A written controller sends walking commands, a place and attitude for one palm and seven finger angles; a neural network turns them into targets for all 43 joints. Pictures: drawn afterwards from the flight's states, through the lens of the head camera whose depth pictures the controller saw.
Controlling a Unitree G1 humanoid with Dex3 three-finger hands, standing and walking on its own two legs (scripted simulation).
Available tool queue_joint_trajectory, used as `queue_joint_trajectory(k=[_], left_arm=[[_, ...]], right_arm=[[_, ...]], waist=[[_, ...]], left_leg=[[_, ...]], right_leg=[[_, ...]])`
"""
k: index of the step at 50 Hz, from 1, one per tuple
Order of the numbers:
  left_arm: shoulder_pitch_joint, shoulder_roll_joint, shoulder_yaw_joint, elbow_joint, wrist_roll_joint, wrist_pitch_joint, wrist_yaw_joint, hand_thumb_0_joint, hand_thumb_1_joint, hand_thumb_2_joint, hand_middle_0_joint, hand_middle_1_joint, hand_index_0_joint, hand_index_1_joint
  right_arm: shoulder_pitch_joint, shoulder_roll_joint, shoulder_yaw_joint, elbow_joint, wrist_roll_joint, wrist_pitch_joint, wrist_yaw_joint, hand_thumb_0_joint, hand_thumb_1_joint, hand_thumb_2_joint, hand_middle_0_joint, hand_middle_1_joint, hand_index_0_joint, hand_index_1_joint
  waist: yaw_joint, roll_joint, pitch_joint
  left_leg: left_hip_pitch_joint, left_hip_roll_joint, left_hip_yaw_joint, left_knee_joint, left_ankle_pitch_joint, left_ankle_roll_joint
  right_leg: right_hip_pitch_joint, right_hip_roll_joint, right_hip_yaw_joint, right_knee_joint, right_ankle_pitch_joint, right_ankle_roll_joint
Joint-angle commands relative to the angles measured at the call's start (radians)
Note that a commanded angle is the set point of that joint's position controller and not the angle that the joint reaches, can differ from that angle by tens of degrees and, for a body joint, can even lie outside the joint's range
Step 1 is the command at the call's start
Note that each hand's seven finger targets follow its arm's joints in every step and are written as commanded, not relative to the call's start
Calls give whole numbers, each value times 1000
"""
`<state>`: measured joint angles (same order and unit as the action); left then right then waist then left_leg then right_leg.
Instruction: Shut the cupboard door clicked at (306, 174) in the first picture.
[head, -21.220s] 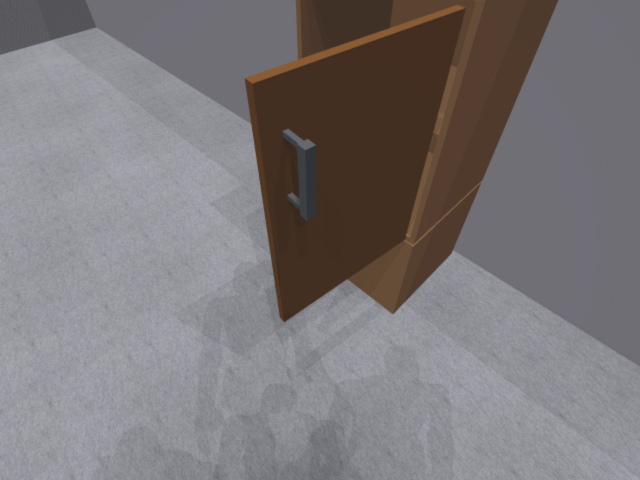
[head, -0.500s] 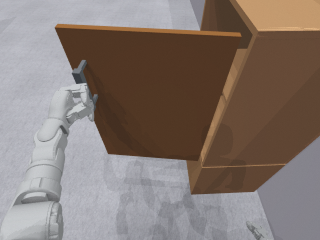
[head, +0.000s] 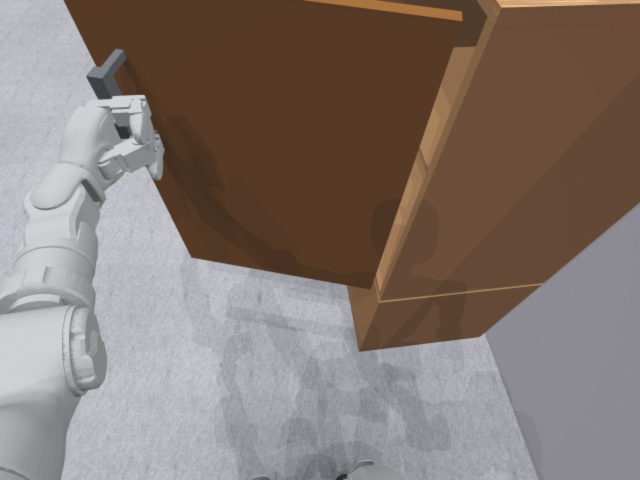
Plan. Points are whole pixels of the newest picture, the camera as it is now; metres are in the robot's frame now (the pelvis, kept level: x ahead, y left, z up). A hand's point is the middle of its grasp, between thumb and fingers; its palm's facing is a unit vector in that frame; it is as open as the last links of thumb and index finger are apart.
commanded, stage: push the door shut along its arc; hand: left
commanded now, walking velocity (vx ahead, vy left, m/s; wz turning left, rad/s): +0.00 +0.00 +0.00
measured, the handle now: (129, 111) +0.56 +0.21 +0.12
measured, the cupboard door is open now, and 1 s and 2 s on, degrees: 72 59 51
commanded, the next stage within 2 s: pull the fist back off the door in 1.22 s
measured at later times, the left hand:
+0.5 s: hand (184, 117) +0.53 +0.14 +0.13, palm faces -0.32 -0.95 -0.01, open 3.1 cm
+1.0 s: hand (217, 91) +0.58 +0.10 +0.13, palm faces -0.38 -0.92 +0.00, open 3.0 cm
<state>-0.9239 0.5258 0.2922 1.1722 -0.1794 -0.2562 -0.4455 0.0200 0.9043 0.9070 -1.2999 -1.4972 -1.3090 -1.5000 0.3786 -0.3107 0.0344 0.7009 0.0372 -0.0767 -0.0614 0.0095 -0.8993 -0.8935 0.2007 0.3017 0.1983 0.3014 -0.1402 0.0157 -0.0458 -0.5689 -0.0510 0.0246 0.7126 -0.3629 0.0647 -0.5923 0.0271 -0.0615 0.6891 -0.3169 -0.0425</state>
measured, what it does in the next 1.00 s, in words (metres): stands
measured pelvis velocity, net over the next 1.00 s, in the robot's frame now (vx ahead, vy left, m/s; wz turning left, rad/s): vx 0.01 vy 0.00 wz -0.03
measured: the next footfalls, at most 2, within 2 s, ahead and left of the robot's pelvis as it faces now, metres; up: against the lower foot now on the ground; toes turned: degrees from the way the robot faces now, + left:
none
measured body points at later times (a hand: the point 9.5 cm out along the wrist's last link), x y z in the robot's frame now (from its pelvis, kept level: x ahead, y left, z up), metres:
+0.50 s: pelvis +0.01 +0.00 -0.01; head +0.12 +0.00 +0.43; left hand +0.54 +0.19 +0.13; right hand -0.01 -0.28 -0.12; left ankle -0.01 +0.08 -0.71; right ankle +0.01 -0.09 -0.71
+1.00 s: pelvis +0.01 +0.00 -0.02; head +0.17 +0.00 +0.40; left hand +0.60 +0.15 +0.13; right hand -0.06 -0.28 -0.12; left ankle -0.01 +0.08 -0.71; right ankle +0.01 -0.09 -0.71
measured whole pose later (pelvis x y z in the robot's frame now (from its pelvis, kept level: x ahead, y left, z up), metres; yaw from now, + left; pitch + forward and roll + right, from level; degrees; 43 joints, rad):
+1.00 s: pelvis +0.01 +0.00 -0.02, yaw -2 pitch +22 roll -2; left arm -1.36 0.68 0.26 1.41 -0.08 -0.17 -0.53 -0.01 0.87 0.91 -1.30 -1.50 -1.30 -1.50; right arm 0.43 -0.31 0.04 0.71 0.00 -0.02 -0.07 0.00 -0.90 -0.89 0.20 0.30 0.20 0.30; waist -0.26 0.04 -0.05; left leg -0.82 -0.01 0.02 0.88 -0.45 0.06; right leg -0.83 0.07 -0.07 0.80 -0.36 -0.05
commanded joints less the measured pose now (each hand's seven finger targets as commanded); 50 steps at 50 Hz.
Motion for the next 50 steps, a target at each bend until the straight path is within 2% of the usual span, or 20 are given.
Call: queue_joint_trajectory(k=[1,4,5,7,9,10,12,14,17,20,24,27,28,31,35,37,39,41,45,50], left_arm=[[-557,238,27,-186,-11,-55,-32,0,900,900,-1300,-1500,-1300,-1500],[-581,254,33,-168,-12,-51,-48,0,900,900,-1300,-1500,-1300,-1500],[-573,296,65,-166,-5,-50,-52,0,900,900,-1300,-1500,-1300,-1500],[-583,291,53,-169,0,-50,-63,0,900,900,-1300,-1500,-1300,-1500],[-604,234,11,-158,-9,-44,-71,0,900,900,-1300,-1500,-1300,-1500],[-619,285,45,-159,-1,-43,-71,0,900,900,-1300,-1500,-1300,-1500],[-615,300,57,-133,2,-31,-73,0,900,900,-1300,-1500,-1300,-1500],[-677,252,18,-134,-9,-26,-75,0,900,900,-1300,-1500,-1300,-1500],[-670,330,75,-140,9,-27,-71,0,900,900,-1300,-1500,-1300,-1500],[-696,289,32,-140,16,-32,-76,0,900,900,-1300,-1500,-1300,-1500],[-731,242,3,-130,7,-28,-81,0,900,900,-1300,-1500,-1300,-1500],[-777,237,-9,-62,14,0,-79,0,900,900,-1300,-1500,-1300,-1500],[-774,261,15,-32,17,10,-75,0,900,900,-1300,-1500,-1300,-1500],[-821,294,21,-9,36,9,-60,0,900,900,-1300,-1500,-1300,-1500],[-843,329,42,-35,58,-10,-48,0,900,900,-1300,-1500,-1300,-1500],[-852,340,34,2,70,-3,-56,0,900,900,-1300,-1500,-1300,-1500],[-889,333,26,4,64,4,-62,0,900,900,-1300,-1500,-1300,-1500],[-907,391,48,17,79,14,-70,0,900,900,-1300,-1500,-1300,-1500],[-952,313,-14,-9,74,20,-82,0,900,900,-1300,-1500,-1300,-1500],[-1008,285,-41,42,72,41,-86,0,900,900,-1300,-1500,-1300,-1500]], right_arm=[[115,-169,-61,-73,-1,-18,-14,0,-900,-900,200,300,200,300],[135,-173,-60,-68,-4,-12,-18,0,-900,-900,200,300,200,300],[143,-179,-62,-69,-5,-8,-17,0,-900,-900,200,300,200,300],[147,-176,-64,-73,-6,-3,-16,0,-900,-900,200,300,200,300],[151,-173,-63,-70,-6,2,-17,0,-900,-900,200,300,200,300],[159,-181,-65,-63,-10,4,-16,0,-900,-900,200,300,200,300],[169,-183,-66,-64,-9,10,-16,0,-900,-900,200,300,200,300],[172,-180,-63,-60,-8,13,-20,0,-900,-900,200,300,200,300],[183,-186,-66,-64,-15,16,-15,0,-900,-900,200,300,200,300],[181,-180,-64,-61,-13,21,-16,0,-900,-900,200,300,200,300],[191,-185,-68,-52,-15,25,-16,0,-900,-900,200,300,200,300],[198,-188,-65,-37,-19,27,-17,0,-900,-900,200,300,200,300],[201,-192,-64,-37,-20,27,-19,0,-900,-900,200,300,200,300],[211,-193,-59,-37,-22,30,-21,0,-900,-900,200,300,200,300],[221,-190,-59,-46,-29,37,-19,0,-900,-900,200,300,200,300],[228,-191,-59,-46,-28,43,-21,0,-900,-900,200,300,200,300],[236,-193,-59,-44,-26,45,-24,0,-900,-900,200,300,200,300],[242,-198,-58,-38,-27,50,-25,0,-900,-900,200,300,200,300],[246,-194,-62,-21,-30,50,-20,0,-900,-900,200,300,200,300],[262,-200,-60,10,-35,51,-19,0,-900,-900,200,300,200,300]], waist=[[-43,52,-411],[-47,73,-440],[-44,67,-457],[-45,80,-474],[-59,94,-460],[-55,98,-460],[-64,63,-452],[-82,79,-446],[-65,82,-505],[-69,133,-513],[-87,142,-507],[-117,82,-448],[-116,47,-438],[-121,78,-454],[-116,113,-549],[-129,67,-524],[-137,77,-543],[-137,91,-542],[-149,169,-578],[-179,168,-529]], left_leg=[[229,51,-92,-39,334,-26],[233,51,-93,-20,368,-24],[234,53,-93,-16,369,-25],[230,52,-90,-10,378,-25],[249,53,-90,5,413,-24],[250,56,-96,6,410,-27],[225,58,-93,9,389,-23],[225,54,-90,17,401,-21],[238,56,-95,24,418,-24],[266,58,-97,37,465,-30],[325,66,-111,55,522,-34],[266,67,-113,56,446,-28],[223,63,-104,57,411,-23],[199,60,-106,70,425,-26],[228,59,-102,101,490,-27],[162,57,-94,107,437,-21],[154,52,-85,117,443,-17],[130,54,-83,123,423,-19],[211,60,-94,140,479,-24],[203,64,-101,156,464,-22]], right_leg=[[117,-14,66,-58,294,12],[112,-11,66,-47,321,8],[114,-8,69,-48,325,11],[117,-7,68,-41,338,10],[81,-3,60,-35,355,9],[73,0,61,-37,346,11],[71,1,61,-39,336,12],[55,3,57,-31,349,12],[78,6,62,-24,363,11],[42,10,56,-11,378,10],[-34,17,40,-3,357,6],[-62,19,41,-10,320,14],[-40,17,47,-11,321,17],[-43,17,48,11,335,14],[-28,22,51,40,384,12],[-10,22,56,37,381,18],[3,24,55,45,406,16],[8,25,60,43,403,18],[-68,34,45,54,393,13],[-134,41,31,56,356,13]])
